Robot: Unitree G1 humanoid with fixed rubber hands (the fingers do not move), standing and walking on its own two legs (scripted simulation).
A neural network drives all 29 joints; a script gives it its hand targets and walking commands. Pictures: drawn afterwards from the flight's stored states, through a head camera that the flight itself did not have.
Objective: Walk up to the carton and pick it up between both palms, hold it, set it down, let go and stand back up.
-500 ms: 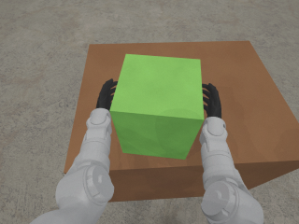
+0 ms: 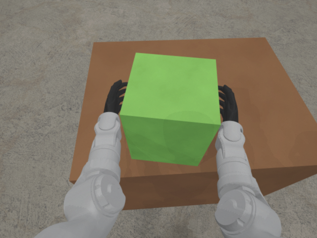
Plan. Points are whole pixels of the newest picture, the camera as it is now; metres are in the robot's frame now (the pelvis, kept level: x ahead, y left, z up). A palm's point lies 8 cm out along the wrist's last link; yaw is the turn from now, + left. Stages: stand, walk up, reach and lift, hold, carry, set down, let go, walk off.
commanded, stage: set down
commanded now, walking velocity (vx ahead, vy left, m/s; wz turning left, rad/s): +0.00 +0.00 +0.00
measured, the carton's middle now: (169, 114) +0.46 +0.03 +0.00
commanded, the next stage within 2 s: none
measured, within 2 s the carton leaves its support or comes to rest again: neither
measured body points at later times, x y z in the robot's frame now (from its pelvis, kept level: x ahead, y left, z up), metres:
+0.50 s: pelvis -0.01 +0.00 -0.01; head +0.07 +0.03 +0.43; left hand +0.45 +0.19 +0.03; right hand +0.44 -0.13 +0.04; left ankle +0.00 +0.10 -0.75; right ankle -0.03 -0.12 -0.75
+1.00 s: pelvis -0.03 +0.00 -0.02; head +0.05 +0.03 +0.42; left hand +0.45 +0.25 +0.08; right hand +0.47 -0.16 +0.09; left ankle +0.00 +0.10 -0.75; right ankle -0.03 -0.12 -0.75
